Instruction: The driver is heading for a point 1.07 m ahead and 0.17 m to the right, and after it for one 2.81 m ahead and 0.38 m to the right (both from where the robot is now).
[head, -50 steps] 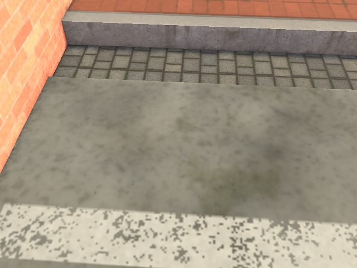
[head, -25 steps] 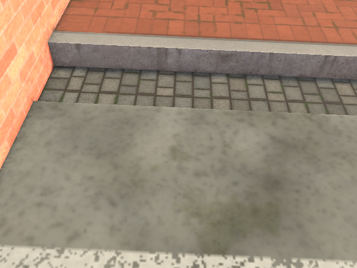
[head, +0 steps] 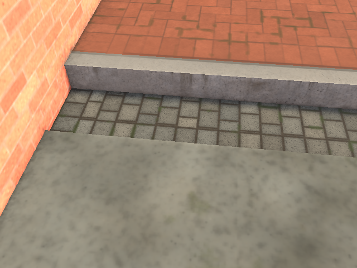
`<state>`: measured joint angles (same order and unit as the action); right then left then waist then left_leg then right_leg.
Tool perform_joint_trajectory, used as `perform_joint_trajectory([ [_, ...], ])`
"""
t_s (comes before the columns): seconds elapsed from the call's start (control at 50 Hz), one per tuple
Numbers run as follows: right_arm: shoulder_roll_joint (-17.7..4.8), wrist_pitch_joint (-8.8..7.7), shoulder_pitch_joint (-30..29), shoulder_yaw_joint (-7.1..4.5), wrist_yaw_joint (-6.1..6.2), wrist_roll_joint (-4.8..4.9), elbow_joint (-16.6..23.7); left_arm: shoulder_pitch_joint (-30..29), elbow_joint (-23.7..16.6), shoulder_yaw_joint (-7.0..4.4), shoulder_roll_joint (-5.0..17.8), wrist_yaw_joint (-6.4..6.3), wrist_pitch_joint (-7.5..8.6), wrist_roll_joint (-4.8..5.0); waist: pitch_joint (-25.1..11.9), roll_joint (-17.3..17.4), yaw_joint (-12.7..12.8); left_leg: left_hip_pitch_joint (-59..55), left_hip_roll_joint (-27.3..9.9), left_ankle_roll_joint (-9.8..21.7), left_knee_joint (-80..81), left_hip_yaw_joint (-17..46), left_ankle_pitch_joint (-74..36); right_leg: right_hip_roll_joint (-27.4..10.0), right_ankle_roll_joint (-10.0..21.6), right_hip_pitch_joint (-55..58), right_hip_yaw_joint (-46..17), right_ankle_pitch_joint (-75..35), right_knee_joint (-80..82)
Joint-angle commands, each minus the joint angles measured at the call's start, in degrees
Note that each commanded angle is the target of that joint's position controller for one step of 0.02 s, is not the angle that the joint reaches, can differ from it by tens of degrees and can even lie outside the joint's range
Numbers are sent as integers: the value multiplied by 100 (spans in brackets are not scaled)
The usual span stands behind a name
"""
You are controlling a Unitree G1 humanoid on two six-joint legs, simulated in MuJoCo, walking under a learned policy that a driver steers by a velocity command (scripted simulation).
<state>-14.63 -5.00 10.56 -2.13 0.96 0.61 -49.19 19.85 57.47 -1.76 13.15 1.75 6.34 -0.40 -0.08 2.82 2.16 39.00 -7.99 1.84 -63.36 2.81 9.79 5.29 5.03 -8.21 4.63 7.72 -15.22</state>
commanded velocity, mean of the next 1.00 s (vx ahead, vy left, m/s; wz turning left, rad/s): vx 0.50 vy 0.00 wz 0.00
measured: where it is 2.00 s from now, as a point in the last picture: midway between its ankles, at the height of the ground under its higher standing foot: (186, 212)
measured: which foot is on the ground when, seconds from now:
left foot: up 0.00-0.26, down 0.28-0.86, up 0.88-1.00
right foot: down 0.00-0.30, up 0.32-0.82, down 0.84-1.00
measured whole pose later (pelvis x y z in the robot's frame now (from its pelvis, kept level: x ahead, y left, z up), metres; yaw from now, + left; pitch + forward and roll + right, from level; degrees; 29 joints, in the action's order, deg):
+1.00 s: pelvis +0.56 +0.00 -0.01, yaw -1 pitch +1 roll +0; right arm -14.8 -5.4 15.6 -3.3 0.4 1.4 -54.5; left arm 12.1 53.0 -3.3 13.5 2.0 5.6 -0.1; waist 1.2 2.0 0.6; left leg 27.5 -4.2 3.0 -67.6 1.3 18.6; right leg 2.3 4.0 -17.5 3.8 8.5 -24.5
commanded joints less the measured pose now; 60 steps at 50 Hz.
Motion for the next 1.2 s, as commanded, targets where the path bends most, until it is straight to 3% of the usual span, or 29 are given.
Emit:
perform_joint_trajectory([
  [0.02, -203, -14, 88, -42, 5, -44, 246, -274, -366, -133, 806, -118, 84, 31, 336, -462, -248, -6, -165, -111, 1077, 21, -934, -1582, 933, -558, -1080, -745, 1024],
  [0.12, -152, -79, -994, 0, -119, 38, 518, 334, -190, -167, 973, -174, -19, 152, 429, -494, 184, -140, 150, -153, 2702, -237, -1492, -1640, 743, 204, -910, -565, 862],
  [0.18, -214, -128, -1329, -4, -234, 73, 683, 530, -87, -190, 984, -180, -107, 161, 499, -543, 252, -73, 242, -6, 3137, -225, -1096, -1895, 673, 803, -1000, -572, 536],
  [0.22, -333, -173, -1219, -46, -296, 74, 717, 465, -79, -222, 1045, -192, -168, 165, 413, -636, 98, -395, 345, 160, 3352, -275, -660, -2029, 577, 1048, -1063, -923, 233],
  [0.26, -632, -207, -225, -220, -290, 55, 449, 209, -141, -210, 1042, -193, -231, 138, -163, -678, -491, -1829, 691, 394, 3573, -561, -487, -1749, 370, 956, -779, -2553, -949],
  [0.28, -1002, -213, 903, -381, -243, 32, 138, 151, -235, -127, 843, -194, -236, 67, -914, -470, -937, -3432, 391, 656, 3439, -220, -621, -1408, 172, 223, -490, -2494, -2372],
  [0.3, -1632, -173, 1744, -539, -220, -91, -21, 715, -333, 64, 229, -146, -134, 44, -1822, 791, -896, -5850, -1111, 1494, 3630, 2171, 16, -532, -268, -2157, -78, -515, -4764],
  [0.32, -1315, -156, 1875, -443, -239, -63, -68, 766, -261, 86, 230, -117, 22, 111, -2252, 1239, -890, -6257, -1561, 1751, 4553, 3951, 520, -202, -261, -3152, -901, 2344, -5824],
  [0.34, -948, -170, 1420, -319, -243, -29, -7, 289, -393, -73, 829, -90, 117, 273, -1477, 859, -812, -5613, -1387, 1439, 4637, 3301, 682, -585, -118, -3666, -1159, 2101, -6258],
  [0.36, -732, -158, 841, -243, -240, -16, 133, -138, -532, -95, 918, -105, 142, 309, -903, 479, -641, -4747, -1184, 1248, 4730, 2422, 292, -919, -53, -3642, -970, 1560, -6114],
  [0.38, -547, -156, 418, -183, -272, -43, 190, -352, -560, -115, 849, -143, 113, 227, -491, 80, -464, -3921, -923, 1153, 4962, 1805, -168, -1135, -75, -3399, -871, 1109, -5738],
  [0.4, -411, -181, 216, -142, -294, -76, 201, -289, -546, -153, 769, -174, 30, 160, -322, 149, -257, -3406, -697, 1046, 5159, 1360, -438, -1323, -90, -3029, -901, 808, -5363],
  [0.44, -377, -207, 263, -142, -319, -87, 78, -56, -453, -138, 499, -189, -130, 134, -187, 192, -92, -2917, -470, 1078, 5433, 886, -866, -1360, -173, -2623, -813, 543, -5093],
  [0.5, -597, -217, 604, -203, -236, -96, -126, -449, -614, -176, 503, -220, -203, 91, 60, 39, -98, -2981, -452, 1163, 5595, 527, -1519, -1398, -318, -3114, -784, -39, -4453],
  [0.62, -705, -118, 1114, -210, -85, -29, -357, -1713, -981, -141, 339, -139, -137, 94, 315, 56, -445, -3321, -309, 961, 5748, 76, -1239, -1193, -394, -3203, -562, -1405, -2458],
  [0.74, -770, 7, 1507, -269, -29, 34, -659, -2456, -1296, -111, 395, 36, -54, 157, 580, 88, -591, -4268, -695, 893, 5365, 100, -1305, -1045, -197, -3300, -528, -929, -1615],
  [0.8, -886, 83, 1281, -320, -4, 44, -647, -1952, -1221, -216, 629, 79, 0, 157, 222, 251, -221, -4438, -722, 735, 4667, 30, -2786, -748, 37, -2272, -277, -355, -1418],
  [0.82, -848, 119, 1150, -303, -4, 34, -621, -1218, -996, -333, 814, 56, 3, 142, -198, 235, 173, -4268, -485, 612, 3820, -171, -3651, -527, 167, -1249, -92, -375, -1332],
  [0.84, -693, 130, 1119, -231, -7, -13, -543, -142, -683, -484, 1151, 10, -3, 119, -908, 29, 584, -3465, -149, 417, 2448, -405, -3311, -804, 401, 389, -419, -521, -1491],
  [0.86, -143, 47, 1694, -64, -57, -87, -436, 693, -545, -622, 1748, -39, -34, 6, -1841, -1223, 478, -1310, 661, 34, 127, -610, -889, -2314, 1187, 2679, -2754, -131, -1346],
  [0.88, 6, -111, 1831, 4, -103, 5, -526, 759, -495, -529, 1508, -12, -54, 70, -2386, -1891, 421, -143, 1195, -53, -1102, 132, 2251, -2895, 1647, 3278, -4792, 562, -287],
  [0.9, -560, -223, 1331, -143, -128, 161, -421, 304, -560, -414, 1133, -10, -37, 123, -1568, -1413, 410, 445, 787, 84, -1578, 441, 2072, -2678, 1306, 2627, -4169, 905, -183],
  [0.92, -687, -269, 838, -168, -118, 216, -270, -210, -697, -339, 874, -23, -38, 116, -943, -1028, 281, 504, 458, 179, -1443, 254, 1547, -2462, 1054, 1748, -3270, 680, -105],
  [0.94, -641, -247, 595, -193, -74, 153, -234, -646, -761, -277, 700, 0, -32, 72, -490, -590, 75, 238, 195, 174, -1034, 127, 1051, -2215, 906, 820, -2625, 234, 104],
  [0.96, -595, -169, 616, -245, -32, 76, -250, -857, -776, -223, 524, 18, -7, 16, -291, -621, -125, -115, 10, 178, -654, 151, 747, -1981, 786, 239, -2182, -43, 286],
  [1.02, -259, 37, 870, -235, -7, 39, -311, -675, -598, -232, 574, 15, 30, 1, -98, -711, -341, -512, -99, 101, -177, 72, 370, -1785, 863, -379, -1606, -500, 698],
  [1.1, -239, 71, 253, -252, 29, -75, -82, -472, -454, -234, 745, -135, -17, -45, 82, -570, -354, -273, 43, -153, 1124, -93, -505, -1629, 758, -325, -805, -3252, 462],
  [1.14, -80, 59, -101, -187, -13, -74, -14, -415, -416, -211, 744, -184, -72, -21, 28, -652, -241, -696, 219, -137, 2042, -264, -1139, -1394, 565, -399, -424, -3453, 369],
  [1.2, -119, 80, -605, -166, -55, -57, 104, -72, -228, -210, 818, -213, -155, 38, -28, -680, -23, -1021, 461, -155, 2772, -296, -1515, -1429, 524, -121, -543, -3246, 162],
])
